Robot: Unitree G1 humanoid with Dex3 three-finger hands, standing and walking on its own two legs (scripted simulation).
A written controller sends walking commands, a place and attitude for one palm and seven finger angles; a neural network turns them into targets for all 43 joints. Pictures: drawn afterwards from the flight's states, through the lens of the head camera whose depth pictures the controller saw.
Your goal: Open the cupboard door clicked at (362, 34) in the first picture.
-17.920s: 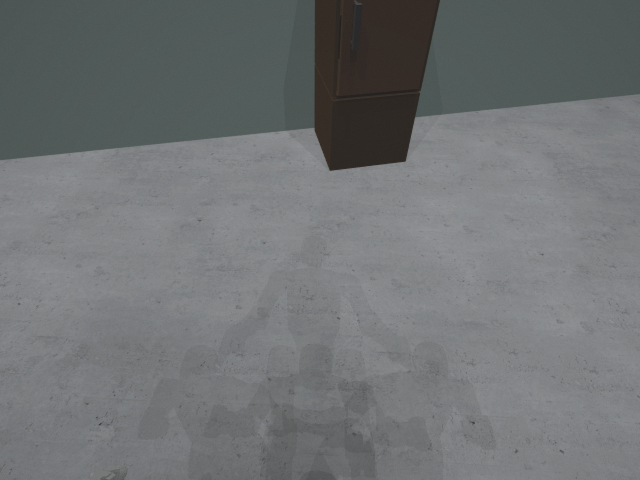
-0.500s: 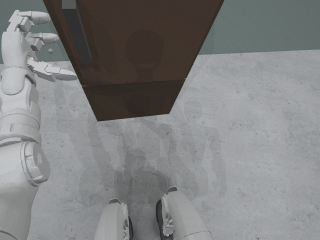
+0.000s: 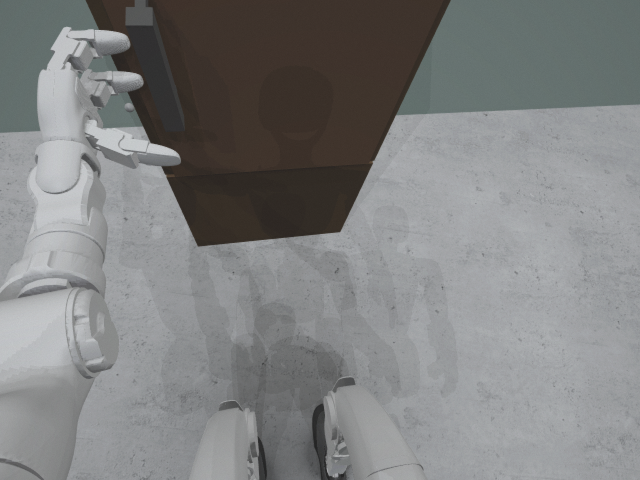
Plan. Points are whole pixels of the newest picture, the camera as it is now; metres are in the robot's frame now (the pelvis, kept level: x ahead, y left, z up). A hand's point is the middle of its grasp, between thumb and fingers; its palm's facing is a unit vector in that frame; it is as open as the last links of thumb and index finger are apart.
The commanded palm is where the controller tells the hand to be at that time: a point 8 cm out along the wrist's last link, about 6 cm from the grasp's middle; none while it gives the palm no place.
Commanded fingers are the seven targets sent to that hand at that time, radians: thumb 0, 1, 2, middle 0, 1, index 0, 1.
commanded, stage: slide the fingers in behind the handle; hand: left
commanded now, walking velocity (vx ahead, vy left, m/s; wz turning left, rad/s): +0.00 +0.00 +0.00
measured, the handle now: (159, 64) +0.59 +0.13 +0.06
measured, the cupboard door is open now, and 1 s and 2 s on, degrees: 0 0 0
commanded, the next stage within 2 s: close the thumb around the handle in 1.32 s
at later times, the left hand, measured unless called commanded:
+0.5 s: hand (153, 107) +0.54 +0.14 +0.05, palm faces +0.03 -1.00 -0.01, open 14.0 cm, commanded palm +0.52 +0.17 +0.04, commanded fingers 0.00 -0.50 0.30 -0.30 -1.20 -0.30 -1.20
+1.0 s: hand (185, 107) +0.54 +0.10 +0.05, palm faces +0.05 -1.00 -0.02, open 14.0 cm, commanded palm +0.51 +0.14 +0.04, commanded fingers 0.00 -0.50 0.30 -0.30 -1.20 -0.30 -1.20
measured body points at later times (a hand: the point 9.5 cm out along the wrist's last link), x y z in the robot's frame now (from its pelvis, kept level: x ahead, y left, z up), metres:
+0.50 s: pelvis +0.00 -0.01 +0.00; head +0.17 +0.02 +0.42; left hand +0.54 +0.19 +0.05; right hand -0.02 -0.26 -0.11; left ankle +0.00 +0.08 -0.63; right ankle +0.04 -0.12 -0.63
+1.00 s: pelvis +0.00 -0.01 +0.00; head +0.16 +0.01 +0.42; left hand +0.53 +0.16 +0.05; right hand -0.02 -0.26 -0.12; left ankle +0.00 +0.08 -0.63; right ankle +0.04 -0.12 -0.63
